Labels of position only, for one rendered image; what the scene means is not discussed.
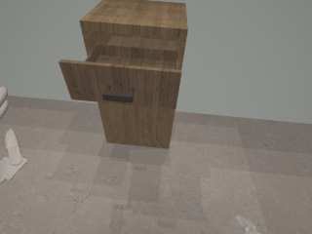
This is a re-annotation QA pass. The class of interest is drawer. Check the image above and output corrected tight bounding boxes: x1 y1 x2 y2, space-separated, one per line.
58 44 182 109

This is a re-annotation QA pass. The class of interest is cabinet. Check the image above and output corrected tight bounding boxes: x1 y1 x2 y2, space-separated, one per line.
79 0 188 149

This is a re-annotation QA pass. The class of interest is handle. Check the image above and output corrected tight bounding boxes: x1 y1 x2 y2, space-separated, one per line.
102 85 135 103

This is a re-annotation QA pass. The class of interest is left robot hand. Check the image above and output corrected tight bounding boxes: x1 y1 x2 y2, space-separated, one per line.
0 86 27 185

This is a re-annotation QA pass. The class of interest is right robot hand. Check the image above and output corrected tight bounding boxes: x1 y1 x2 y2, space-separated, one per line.
235 215 261 234

